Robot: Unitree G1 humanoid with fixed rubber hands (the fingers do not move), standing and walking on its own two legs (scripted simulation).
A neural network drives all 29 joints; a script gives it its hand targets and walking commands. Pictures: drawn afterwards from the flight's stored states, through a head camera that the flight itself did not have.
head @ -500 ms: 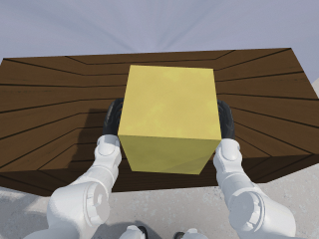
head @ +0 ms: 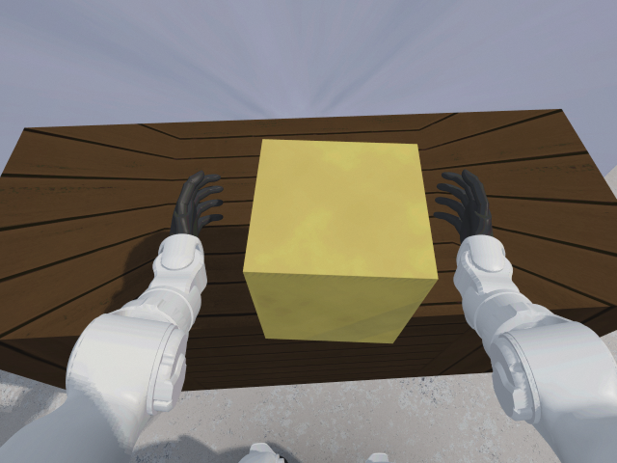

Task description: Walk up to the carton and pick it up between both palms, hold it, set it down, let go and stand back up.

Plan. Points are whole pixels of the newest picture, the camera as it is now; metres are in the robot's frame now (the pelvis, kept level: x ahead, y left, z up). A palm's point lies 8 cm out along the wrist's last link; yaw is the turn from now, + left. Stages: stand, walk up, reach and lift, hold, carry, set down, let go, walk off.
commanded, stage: set down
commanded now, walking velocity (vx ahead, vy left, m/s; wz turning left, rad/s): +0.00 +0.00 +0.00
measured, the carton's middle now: (333, 251) +0.43 -0.01 -0.04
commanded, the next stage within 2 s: none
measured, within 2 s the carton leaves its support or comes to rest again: neither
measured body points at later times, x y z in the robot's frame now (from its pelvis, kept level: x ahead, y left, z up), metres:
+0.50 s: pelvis -0.01 -0.01 +0.02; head +0.07 +0.00 +0.46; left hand +0.46 +0.19 +0.11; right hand +0.46 -0.22 +0.11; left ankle +0.04 +0.10 -0.68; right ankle +0.01 -0.10 -0.68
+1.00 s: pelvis +0.00 -0.01 +0.04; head +0.05 +0.00 +0.49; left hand +0.39 +0.20 +0.06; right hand +0.39 -0.21 +0.06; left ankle +0.04 +0.10 -0.68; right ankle +0.01 -0.10 -0.68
